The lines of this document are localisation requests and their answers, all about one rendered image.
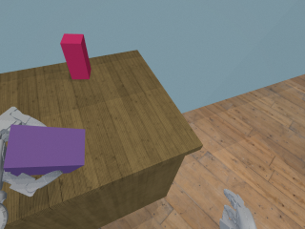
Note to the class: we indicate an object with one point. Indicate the sponge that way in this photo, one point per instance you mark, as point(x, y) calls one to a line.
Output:
point(39, 150)

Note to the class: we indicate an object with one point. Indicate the robot right hand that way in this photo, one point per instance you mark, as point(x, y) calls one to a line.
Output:
point(240, 218)

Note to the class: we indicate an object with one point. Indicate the table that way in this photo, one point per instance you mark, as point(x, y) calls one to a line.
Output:
point(135, 141)

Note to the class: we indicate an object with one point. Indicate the robot left hand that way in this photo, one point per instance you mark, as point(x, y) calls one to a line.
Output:
point(24, 184)

